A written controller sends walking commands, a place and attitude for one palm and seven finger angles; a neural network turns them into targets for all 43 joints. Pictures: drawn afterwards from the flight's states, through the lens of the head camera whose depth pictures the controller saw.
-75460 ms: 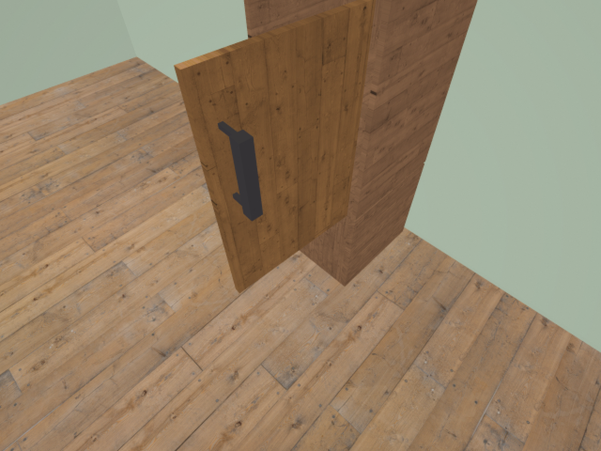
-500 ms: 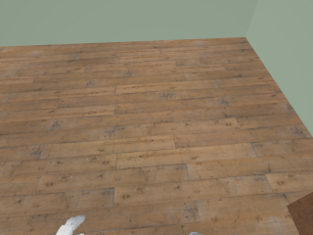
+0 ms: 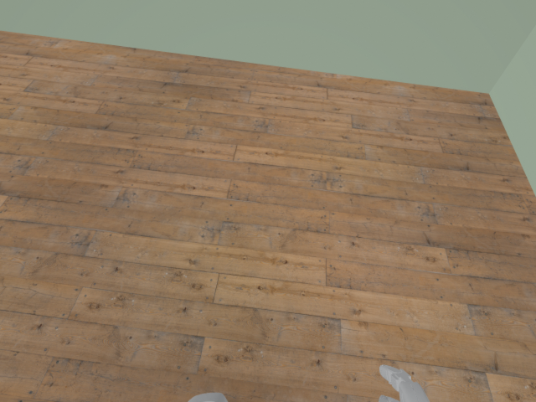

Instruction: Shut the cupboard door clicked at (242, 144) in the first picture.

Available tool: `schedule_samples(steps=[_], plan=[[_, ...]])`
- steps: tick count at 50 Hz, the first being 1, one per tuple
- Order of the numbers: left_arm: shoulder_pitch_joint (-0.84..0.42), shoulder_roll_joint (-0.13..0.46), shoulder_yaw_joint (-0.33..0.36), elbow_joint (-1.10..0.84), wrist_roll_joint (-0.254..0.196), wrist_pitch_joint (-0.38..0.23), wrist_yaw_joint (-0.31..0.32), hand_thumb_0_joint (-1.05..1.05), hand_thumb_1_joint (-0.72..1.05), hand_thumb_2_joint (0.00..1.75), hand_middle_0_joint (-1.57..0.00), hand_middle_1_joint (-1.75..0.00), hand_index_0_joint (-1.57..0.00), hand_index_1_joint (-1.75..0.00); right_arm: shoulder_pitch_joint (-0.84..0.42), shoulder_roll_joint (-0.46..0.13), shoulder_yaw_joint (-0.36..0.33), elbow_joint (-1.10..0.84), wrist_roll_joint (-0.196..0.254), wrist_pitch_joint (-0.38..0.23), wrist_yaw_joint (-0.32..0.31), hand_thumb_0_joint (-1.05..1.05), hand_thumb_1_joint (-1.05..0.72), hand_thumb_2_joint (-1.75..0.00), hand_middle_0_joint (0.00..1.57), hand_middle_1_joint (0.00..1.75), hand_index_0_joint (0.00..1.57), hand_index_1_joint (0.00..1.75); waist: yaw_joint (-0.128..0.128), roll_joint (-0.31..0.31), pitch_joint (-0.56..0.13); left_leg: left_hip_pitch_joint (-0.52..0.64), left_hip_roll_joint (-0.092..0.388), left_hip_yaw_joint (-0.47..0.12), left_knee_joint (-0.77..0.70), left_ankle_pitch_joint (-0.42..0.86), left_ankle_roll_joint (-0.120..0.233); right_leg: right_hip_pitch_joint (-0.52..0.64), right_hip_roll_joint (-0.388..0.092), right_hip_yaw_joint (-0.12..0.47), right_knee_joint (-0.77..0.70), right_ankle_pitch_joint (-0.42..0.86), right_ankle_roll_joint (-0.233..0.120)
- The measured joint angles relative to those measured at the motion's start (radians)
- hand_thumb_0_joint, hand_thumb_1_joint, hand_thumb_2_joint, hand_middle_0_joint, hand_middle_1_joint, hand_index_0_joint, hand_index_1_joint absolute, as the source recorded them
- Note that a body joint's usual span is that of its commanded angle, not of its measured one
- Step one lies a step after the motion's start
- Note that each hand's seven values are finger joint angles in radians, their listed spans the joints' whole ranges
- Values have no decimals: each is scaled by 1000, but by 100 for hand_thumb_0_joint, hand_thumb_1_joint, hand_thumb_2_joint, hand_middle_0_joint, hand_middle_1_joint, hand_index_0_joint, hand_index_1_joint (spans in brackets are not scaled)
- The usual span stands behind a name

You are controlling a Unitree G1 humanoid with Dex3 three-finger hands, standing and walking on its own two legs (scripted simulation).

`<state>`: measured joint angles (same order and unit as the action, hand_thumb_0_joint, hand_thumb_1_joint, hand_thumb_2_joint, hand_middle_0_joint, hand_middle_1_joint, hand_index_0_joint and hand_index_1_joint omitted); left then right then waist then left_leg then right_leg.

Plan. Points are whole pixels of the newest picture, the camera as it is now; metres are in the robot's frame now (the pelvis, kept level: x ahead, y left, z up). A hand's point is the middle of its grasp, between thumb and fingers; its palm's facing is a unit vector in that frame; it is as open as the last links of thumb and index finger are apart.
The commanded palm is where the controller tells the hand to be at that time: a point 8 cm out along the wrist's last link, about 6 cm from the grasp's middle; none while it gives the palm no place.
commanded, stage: turn to face it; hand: left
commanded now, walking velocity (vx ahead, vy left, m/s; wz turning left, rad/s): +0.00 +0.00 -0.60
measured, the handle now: out of the picture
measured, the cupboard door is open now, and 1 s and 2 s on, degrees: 1 1 1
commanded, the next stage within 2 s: none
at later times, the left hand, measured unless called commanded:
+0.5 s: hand (161, 382) +0.16 +0.20 -0.17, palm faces -0.23 -0.94 -0.24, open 7.4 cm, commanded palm none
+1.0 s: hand (234, 323) +0.26 +0.09 -0.15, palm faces -0.57 -0.77 -0.28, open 7.3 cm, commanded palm none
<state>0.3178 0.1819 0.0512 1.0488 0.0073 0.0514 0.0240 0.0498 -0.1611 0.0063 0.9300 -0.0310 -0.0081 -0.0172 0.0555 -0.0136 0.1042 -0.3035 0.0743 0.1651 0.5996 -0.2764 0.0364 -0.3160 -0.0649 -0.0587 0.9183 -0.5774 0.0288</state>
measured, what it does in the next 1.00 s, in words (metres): steps on the spot, turning right: right foot, then left foot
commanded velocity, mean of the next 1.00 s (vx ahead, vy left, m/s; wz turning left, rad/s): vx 0.00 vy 0.00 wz -0.60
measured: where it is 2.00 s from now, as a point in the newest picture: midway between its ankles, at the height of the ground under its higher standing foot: outside the picture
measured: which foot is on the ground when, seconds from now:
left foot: down 0.00-0.18, up 0.20-0.48, down 0.50-0.86, up 0.88-1.00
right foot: up 0.00-0.16, down 0.18-0.50, up 0.52-0.84, down 0.86-1.00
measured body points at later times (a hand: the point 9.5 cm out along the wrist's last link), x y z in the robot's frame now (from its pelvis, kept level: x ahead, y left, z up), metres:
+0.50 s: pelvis +0.04 +0.01 +0.00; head +0.08 +0.01 +0.45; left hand +0.17 +0.25 -0.15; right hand +0.06 -0.28 -0.13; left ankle +0.08 +0.13 -0.73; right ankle +0.02 -0.13 -0.73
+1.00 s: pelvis +0.04 -0.01 +0.00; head +0.07 -0.05 +0.45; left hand +0.29 +0.13 -0.12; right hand -0.07 -0.26 -0.15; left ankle +0.09 +0.12 -0.66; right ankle -0.03 -0.10 -0.73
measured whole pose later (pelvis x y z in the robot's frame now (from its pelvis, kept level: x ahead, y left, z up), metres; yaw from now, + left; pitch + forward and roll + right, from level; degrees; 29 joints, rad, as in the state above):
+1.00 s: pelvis +0.04 -0.01 +0.00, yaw -36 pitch +1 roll +0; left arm 0.13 0.22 0.05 0.85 0.02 0.05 0.00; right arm 0.20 -0.27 -0.04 0.92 -0.01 0.07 -0.02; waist -0.03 0.05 0.11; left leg -0.46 0.10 0.05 1.09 -0.48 -0.08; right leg -0.27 0.01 0.01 0.57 -0.30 -0.01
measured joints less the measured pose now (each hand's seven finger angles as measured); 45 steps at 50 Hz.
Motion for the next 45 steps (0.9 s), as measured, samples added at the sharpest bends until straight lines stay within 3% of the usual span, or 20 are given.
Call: schedule_samples(steps=[7,9,10,12,14,16,20,24,26,28,30,32,40,43,45], plan=[[-25,-13,26,-61,15,9,-30,0,91,90,-20,-29,-20,-30,15,1,-18,21,3,46,3,1,-90,-90,21,30,21,30,-1,50,-17,42,51,63,9,-37,-20,-20,23,-36,-156,184,-5],[-23,-2,33,-88,18,1,-34,0,91,90,-20,-29,-20,-30,33,-6,-30,22,7,56,6,1,-90,-90,21,30,21,30,-1,41,-27,30,57,88,58,-70,-33,7,27,-23,-257,282,-21],[-26,0,36,-93,22,-6,-32,0,91,90,-20,-29,-20,-30,41,-15,-38,23,11,61,7,1,-90,-90,21,30,21,30,0,41,-33,11,57,88,99,-109,-44,2,32,-10,-261,256,-33],[-42,-9,30,-99,23,-14,-27,0,91,90,-20,-29,-20,-30,50,-44,-54,24,15,78,4,1,-90,-90,21,30,20,30,1,66,-31,-52,27,-5,251,-226,-59,-16,51,-1,-240,233,-49],[-49,-12,29,-110,21,-19,-17,0,91,90,-20,-29,-20,-30,51,-65,-63,25,17,87,1,1,-90,-90,21,30,20,30,-2,69,-25,-112,-13,-79,403,-231,-71,-12,65,20,-275,258,-51],[-52,-6,29,-115,20,-17,-10,0,91,90,-20,-29,-20,-30,57,-76,-65,19,17,83,-1,1,-90,-90,20,30,20,30,-10,56,-23,-139,-34,-110,454,-207,-83,1,74,46,-324,291,-50],[-63,21,31,-123,21,-10,-11,0,91,90,-21,-29,-20,-30,71,-82,-65,-5,21,71,-3,1,-91,-90,20,30,20,30,-24,16,-29,-116,-48,-130,327,-180,-95,16,80,102,-390,329,-41],[-85,52,37,-131,17,6,-18,0,91,90,-21,-29,-20,-30,86,-83,-56,-30,25,52,-6,1,-91,-90,20,30,20,30,-34,-15,-36,-25,-50,-141,53,-82,-91,-4,93,160,-376,329,-17],[-101,67,40,-138,9,19,-23,0,91,90,-21,-29,-20,-30,104,-86,-48,-41,17,32,-9,1,-90,-90,20,30,20,30,-46,-15,-43,-2,-36,-132,-26,-4,-47,-48,106,168,-286,240,-11],[-127,87,44,-141,13,30,-31,0,91,90,-21,-29,-20,-30,120,-76,-35,-42,6,25,-11,1,-90,-90,20,30,20,30,-49,-27,-34,8,-26,-105,-12,-27,-30,-111,108,144,-87,114,-6],[-152,101,49,-149,14,34,-40,0,91,90,-20,-29,-20,-30,143,-67,-25,-41,-1,24,-12,1,-90,-90,20,30,20,30,-53,-25,-27,34,-9,-89,-40,-30,-30,-158,102,105,80,92,5],[-174,107,51,-163,12,35,-47,0,91,90,-20,-29,-20,-30,162,-62,-20,-36,-4,26,-13,1,-90,-90,20,30,20,30,-55,-15,-19,61,10,-73,-77,-17,-33,-172,87,69,139,101,16],[-225,93,37,-199,10,34,-59,0,91,90,-20,-29,-19,-30,202,-67,-32,-13,-4,31,-2,1,-90,-90,21,30,20,30,-80,34,-3,99,78,24,-74,-40,-59,-54,51,3,-123,155,-1],[-222,89,24,-214,11,14,-61,0,91,90,-20,-29,-19,-30,222,-79,-42,-12,5,38,6,1,-90,-90,21,30,21,30,-88,40,-15,69,96,56,24,-93,-81,49,44,-5,-342,322,-26],[-222,72,16,-210,12,-9,-50,0,91,90,-20,-29,-20,-30,207,-99,-48,-6,12,58,5,1,-90,-90,21,30,20,30,-89,64,-9,-10,88,-11,217,-216,-97,36,59,9,-321,261,-28]])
